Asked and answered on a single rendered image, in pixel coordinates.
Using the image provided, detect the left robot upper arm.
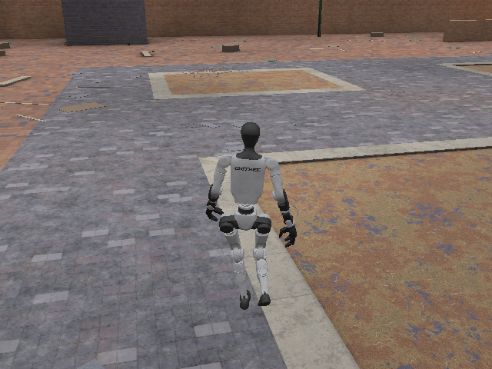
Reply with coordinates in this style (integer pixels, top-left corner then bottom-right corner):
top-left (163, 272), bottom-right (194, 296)
top-left (211, 155), bottom-right (233, 195)

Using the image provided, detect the right robot forearm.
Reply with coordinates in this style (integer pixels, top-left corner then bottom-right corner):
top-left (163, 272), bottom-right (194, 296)
top-left (278, 189), bottom-right (294, 228)

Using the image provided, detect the right robot hand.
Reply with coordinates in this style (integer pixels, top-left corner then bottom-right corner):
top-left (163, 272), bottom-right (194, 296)
top-left (279, 226), bottom-right (297, 247)

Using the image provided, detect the right robot thigh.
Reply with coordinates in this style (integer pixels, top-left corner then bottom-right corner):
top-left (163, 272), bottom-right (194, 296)
top-left (253, 214), bottom-right (271, 260)

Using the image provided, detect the right robot upper arm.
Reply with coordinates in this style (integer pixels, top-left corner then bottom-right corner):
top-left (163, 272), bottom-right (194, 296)
top-left (265, 157), bottom-right (285, 201)

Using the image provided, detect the left robot hand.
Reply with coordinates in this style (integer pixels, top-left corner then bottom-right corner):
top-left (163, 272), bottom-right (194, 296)
top-left (205, 207), bottom-right (224, 221)

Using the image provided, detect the left robot forearm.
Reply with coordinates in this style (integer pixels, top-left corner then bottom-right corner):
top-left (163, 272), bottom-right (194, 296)
top-left (207, 184), bottom-right (219, 210)

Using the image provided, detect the robot right foot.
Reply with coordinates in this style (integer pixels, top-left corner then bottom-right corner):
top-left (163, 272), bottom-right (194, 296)
top-left (258, 293), bottom-right (271, 306)

